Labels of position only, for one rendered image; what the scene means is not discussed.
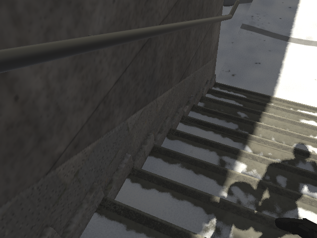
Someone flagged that stairs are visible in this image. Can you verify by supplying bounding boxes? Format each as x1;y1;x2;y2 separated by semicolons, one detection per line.
80;81;317;238

